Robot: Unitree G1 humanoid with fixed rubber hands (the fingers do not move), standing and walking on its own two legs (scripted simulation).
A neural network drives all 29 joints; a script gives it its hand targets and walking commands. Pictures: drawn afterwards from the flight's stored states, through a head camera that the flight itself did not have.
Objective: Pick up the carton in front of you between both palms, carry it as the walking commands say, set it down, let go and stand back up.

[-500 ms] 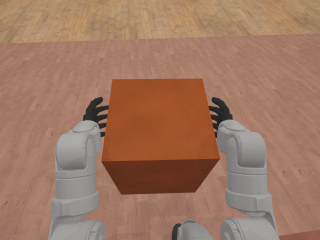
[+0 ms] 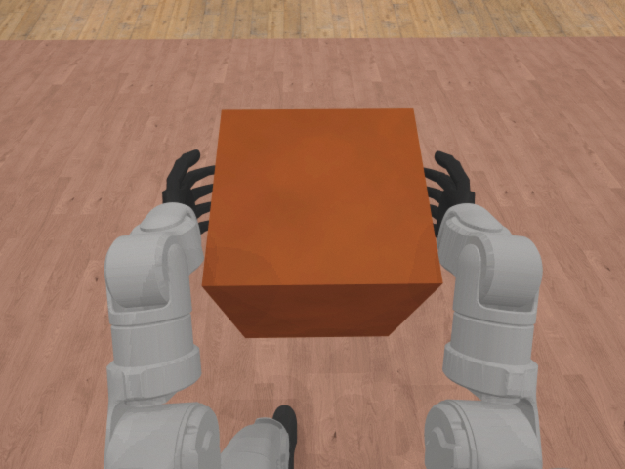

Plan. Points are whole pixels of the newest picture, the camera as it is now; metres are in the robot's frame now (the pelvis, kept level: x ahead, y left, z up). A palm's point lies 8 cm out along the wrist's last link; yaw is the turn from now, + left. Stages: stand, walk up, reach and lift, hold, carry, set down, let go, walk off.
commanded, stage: carry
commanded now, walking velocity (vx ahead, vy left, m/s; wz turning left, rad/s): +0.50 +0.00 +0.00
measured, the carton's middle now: (317, 239) +0.37 +0.02 +0.04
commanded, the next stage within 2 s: none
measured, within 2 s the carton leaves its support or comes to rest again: neither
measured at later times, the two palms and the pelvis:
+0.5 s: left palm (255, 64) +0.70 +0.13 +0.06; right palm (435, 74) +0.69 -0.17 +0.06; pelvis +0.34 +0.00 -0.07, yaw +2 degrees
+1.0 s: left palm out of the picture +0.99 +0.18 +0.02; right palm out of the picture +1.00 -0.12 +0.02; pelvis +0.65 +0.01 -0.11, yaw -1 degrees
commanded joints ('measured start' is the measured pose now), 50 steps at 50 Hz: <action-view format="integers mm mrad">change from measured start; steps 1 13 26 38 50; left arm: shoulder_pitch -651 -709 -560 -760 -643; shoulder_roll -927 -1055 -827 -1069 -954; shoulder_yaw -794 -729 -655 -763 -745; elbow -1 6 98 -35 147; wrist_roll -432 -382 -276 -498 -454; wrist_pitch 12 -7 18 -18 -6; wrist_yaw -263 -208 -229 -275 -281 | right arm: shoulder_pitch -607 -821 -695 -692 -577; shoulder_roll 868 1070 970 1038 850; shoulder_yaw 737 772 780 730 674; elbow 37 -14 170 57 151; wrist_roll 337 511 471 388 316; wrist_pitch -7 -28 -25 -65 -18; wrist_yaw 213 263 275 185 208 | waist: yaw -57 -126 -52 -3 -79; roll -71 92 -164 -126 -40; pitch -559 -587 -615 -599 -558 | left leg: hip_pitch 437 731 78 -213 551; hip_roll -14 233 -22 29 59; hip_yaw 57 -281 -46 -59 -46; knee -139 24 743 544 -68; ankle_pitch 225 415 -719 -356 293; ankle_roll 25 135 2 -33 45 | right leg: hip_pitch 178 -577 463 347 -14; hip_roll -119 -55 -328 -232 -80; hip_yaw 37 123 326 330 121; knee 271 413 13 -125 418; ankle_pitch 717 91 1360 971 597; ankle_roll -8 63 -35 -73 15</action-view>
